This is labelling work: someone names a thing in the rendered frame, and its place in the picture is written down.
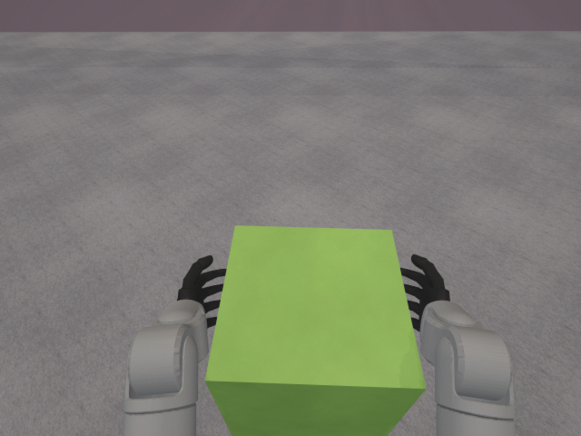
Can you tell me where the right robot hand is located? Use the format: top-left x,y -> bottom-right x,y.
400,254 -> 450,332

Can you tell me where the carton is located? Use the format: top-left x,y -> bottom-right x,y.
205,225 -> 426,436

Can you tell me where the left robot forearm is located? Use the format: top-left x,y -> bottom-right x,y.
123,300 -> 209,436

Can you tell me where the right robot forearm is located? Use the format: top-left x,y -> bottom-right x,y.
419,301 -> 516,436

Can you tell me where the left robot hand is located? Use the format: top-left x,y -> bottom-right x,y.
177,255 -> 227,329

